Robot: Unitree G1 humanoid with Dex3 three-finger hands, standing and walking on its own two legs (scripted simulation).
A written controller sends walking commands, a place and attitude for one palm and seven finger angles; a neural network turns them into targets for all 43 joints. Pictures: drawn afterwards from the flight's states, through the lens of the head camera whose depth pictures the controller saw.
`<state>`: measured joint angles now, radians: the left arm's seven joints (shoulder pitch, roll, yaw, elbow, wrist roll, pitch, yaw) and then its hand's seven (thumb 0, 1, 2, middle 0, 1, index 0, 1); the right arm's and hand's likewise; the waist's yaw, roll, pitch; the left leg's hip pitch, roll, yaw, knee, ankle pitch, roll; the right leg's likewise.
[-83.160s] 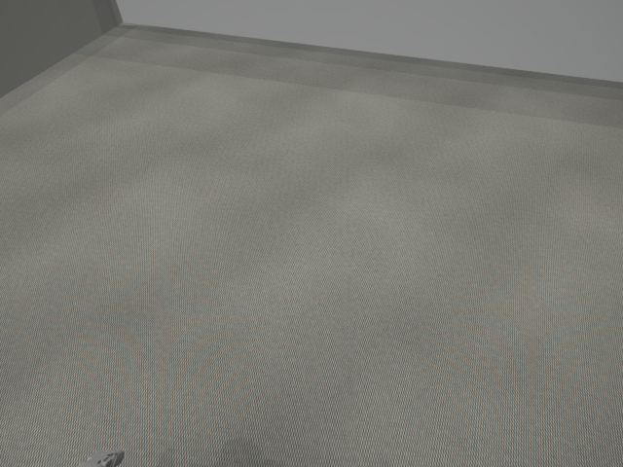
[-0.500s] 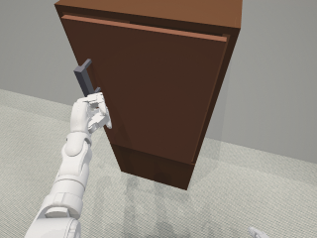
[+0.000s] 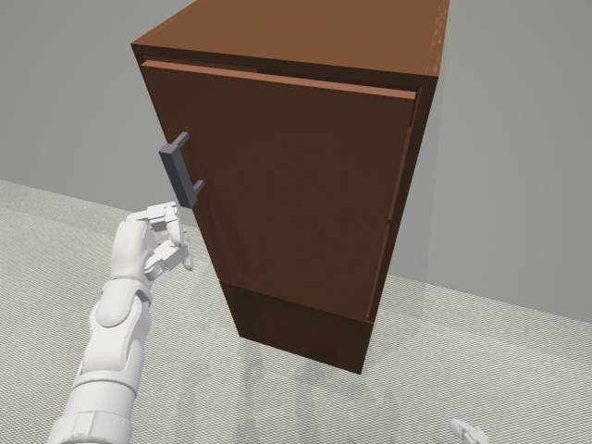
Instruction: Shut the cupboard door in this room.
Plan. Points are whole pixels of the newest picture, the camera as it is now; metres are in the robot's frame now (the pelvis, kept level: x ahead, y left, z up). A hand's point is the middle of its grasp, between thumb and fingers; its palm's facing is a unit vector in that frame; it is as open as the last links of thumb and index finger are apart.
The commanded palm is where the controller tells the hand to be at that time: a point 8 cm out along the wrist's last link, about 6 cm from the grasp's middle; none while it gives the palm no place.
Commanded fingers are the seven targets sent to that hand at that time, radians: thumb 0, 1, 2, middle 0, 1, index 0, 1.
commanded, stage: draw the hand back to the body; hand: left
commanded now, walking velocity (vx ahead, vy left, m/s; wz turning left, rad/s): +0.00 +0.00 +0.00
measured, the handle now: (185, 170) +0.54 +0.21 +0.08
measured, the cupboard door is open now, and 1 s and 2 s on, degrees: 0 0 0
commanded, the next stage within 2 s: step back with the hand held close in 1.30 s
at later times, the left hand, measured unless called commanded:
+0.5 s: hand (98, 298) +0.25 +0.23 +0.14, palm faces +0.30 -0.92 -0.26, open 3.4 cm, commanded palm +0.21 +0.27 +0.16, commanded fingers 0.00 0.90 0.90 -0.75 -0.90 -0.75 -0.90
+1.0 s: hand out of the picture +0.19 +0.29 +0.18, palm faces +0.48 -0.77 -0.42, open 6.7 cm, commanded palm +0.15 +0.32 +0.20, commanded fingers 0.00 0.90 0.90 -0.20 -0.30 -0.20 -0.30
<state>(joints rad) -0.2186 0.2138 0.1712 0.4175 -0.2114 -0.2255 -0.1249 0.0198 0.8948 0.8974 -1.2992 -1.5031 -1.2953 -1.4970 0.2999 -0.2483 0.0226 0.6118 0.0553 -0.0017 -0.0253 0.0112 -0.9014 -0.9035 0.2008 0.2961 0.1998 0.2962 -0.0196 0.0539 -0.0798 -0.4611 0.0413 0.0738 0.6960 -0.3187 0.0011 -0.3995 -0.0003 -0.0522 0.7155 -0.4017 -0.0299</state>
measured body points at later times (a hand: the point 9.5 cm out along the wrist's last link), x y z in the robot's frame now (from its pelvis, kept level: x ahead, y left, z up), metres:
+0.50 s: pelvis +0.00 +0.01 +0.02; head -0.02 -0.02 +0.47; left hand +0.23 +0.27 +0.15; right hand +0.20 -0.21 -0.06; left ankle +0.02 +0.12 -0.72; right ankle -0.02 -0.10 -0.72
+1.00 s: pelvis +0.02 +0.01 +0.03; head -0.01 -0.02 +0.47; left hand +0.16 +0.32 +0.21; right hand +0.21 -0.21 -0.06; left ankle +0.02 +0.12 -0.72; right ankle -0.02 -0.10 -0.72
